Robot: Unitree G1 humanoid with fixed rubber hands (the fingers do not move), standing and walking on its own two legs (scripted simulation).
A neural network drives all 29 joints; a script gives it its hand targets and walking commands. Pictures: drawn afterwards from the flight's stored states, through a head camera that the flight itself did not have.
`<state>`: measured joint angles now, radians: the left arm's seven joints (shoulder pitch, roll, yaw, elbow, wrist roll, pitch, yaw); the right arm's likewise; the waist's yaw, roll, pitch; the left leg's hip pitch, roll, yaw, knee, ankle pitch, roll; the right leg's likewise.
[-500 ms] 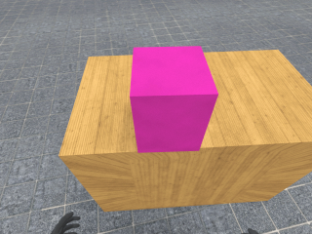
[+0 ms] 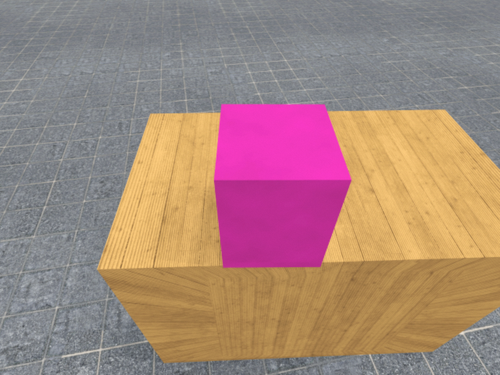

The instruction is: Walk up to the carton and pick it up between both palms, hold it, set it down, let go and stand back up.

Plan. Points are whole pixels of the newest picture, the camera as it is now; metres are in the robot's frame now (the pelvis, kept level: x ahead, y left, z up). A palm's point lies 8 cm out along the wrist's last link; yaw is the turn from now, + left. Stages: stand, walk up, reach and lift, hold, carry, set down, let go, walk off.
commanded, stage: walk up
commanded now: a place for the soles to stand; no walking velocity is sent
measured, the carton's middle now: (272, 188) +0.46 -0.03 +0.05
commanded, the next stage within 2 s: none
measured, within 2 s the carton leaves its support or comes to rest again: neither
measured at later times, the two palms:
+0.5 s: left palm (154, 324) +0.25 +0.19 -0.12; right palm out of the picture +0.13 -0.32 -0.13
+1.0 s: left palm (128, 362) +0.18 +0.22 -0.11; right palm (416, 323) +0.25 -0.30 -0.10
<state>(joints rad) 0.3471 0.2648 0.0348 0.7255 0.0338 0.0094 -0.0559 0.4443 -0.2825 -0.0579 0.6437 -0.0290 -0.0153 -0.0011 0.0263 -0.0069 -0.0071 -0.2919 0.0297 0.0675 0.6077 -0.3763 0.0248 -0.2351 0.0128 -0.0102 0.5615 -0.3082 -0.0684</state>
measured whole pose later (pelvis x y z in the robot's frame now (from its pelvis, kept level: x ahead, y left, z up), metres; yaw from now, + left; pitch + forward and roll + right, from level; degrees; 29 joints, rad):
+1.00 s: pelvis +0.10 -0.05 -0.01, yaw +6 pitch -2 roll -1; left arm 0.22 0.27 0.02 0.69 0.01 0.02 0.01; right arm 0.24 -0.30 -0.03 0.60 0.00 0.03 0.00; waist 0.00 0.03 0.11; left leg -0.32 0.02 -0.03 0.69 -0.34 -0.01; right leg -0.29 0.01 -0.04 0.62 -0.26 -0.01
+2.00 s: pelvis +0.12 -0.02 +0.00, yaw -2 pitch -1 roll +1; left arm 0.32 0.27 0.01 0.63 0.01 0.00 0.02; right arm 0.25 -0.29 0.00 0.67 -0.01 0.03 0.02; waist 0.00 0.00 0.03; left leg -0.24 0.02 0.13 0.59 -0.34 0.03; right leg -0.30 0.02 0.12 0.61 -0.30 0.02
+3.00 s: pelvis +0.10 -0.05 +0.00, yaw +1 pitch -6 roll +1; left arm 0.17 0.25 0.02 0.47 0.02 0.23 0.04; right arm 0.21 -0.20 -0.08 0.70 -0.02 -0.19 0.02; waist 0.00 -0.05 0.09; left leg -0.12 0.04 0.07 0.50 -0.27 -0.02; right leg -0.17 0.02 0.02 0.52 -0.25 -0.02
